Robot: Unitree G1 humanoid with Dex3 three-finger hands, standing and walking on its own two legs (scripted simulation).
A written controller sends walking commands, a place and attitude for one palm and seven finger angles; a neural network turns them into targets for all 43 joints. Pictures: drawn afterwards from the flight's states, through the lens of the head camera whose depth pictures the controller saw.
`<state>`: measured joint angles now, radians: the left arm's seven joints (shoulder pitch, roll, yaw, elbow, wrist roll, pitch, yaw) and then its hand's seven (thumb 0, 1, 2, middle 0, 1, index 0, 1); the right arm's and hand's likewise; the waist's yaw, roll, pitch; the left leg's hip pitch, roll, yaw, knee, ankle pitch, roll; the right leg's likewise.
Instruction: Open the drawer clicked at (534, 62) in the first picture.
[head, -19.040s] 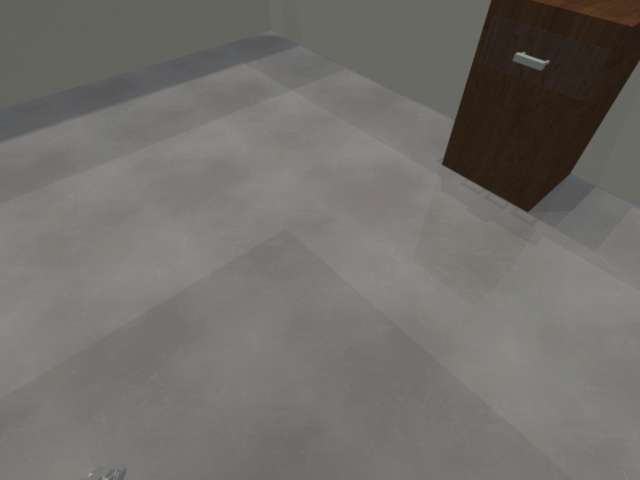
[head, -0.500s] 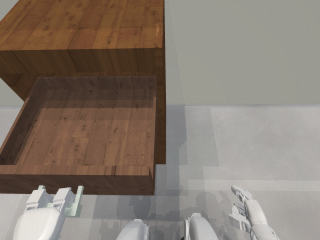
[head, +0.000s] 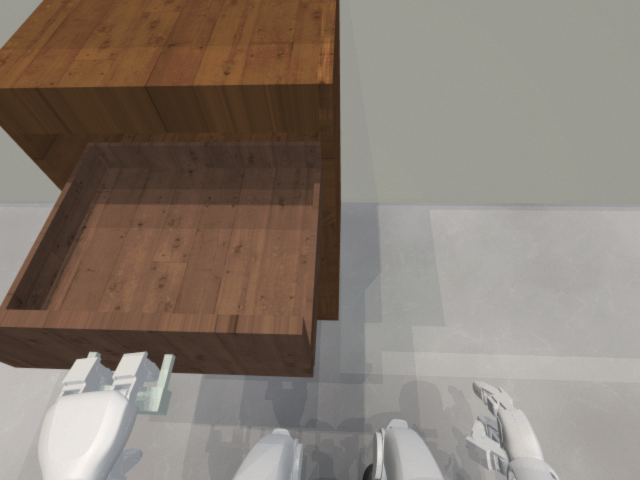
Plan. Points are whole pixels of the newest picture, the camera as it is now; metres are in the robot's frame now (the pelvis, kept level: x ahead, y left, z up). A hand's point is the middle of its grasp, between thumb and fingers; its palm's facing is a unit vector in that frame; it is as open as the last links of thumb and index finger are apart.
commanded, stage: open the thumb to release the handle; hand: left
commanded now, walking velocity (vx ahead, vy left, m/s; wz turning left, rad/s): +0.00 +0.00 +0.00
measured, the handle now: (124, 380) +0.23 +0.27 -0.02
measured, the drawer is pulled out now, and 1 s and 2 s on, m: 0.30 0.30 0.30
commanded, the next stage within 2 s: lift the hand off the handle in 0.08 s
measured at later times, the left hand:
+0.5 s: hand (121, 425) +0.18 +0.26 -0.03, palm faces -0.05 -0.05 -1.00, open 13.8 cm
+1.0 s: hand (104, 418) +0.18 +0.26 +0.00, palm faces -0.06 -0.06 -1.00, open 13.6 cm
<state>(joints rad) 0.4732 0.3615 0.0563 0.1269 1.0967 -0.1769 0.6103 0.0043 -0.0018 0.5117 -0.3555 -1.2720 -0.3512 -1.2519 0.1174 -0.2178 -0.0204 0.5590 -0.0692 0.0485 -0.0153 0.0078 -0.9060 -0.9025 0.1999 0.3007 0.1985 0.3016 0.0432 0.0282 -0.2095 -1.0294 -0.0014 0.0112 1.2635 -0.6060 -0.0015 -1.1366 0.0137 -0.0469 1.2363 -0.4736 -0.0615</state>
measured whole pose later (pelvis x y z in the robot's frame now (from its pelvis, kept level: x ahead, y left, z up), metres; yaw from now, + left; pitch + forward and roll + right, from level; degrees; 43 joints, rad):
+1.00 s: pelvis +0.00 +0.00 +0.03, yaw -1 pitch +17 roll +1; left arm 0.47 0.37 0.03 0.13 1.06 -0.12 0.58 0.00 -0.49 0.30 -0.34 -1.20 -0.37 -1.21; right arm 0.17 -0.25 -0.02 0.54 -0.06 0.03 -0.02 0.01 -0.91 -0.90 0.20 0.30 0.20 0.30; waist 0.02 0.04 -0.18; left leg -0.87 0.00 0.02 1.12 -0.55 0.01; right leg -0.97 0.02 -0.04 1.09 -0.42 -0.05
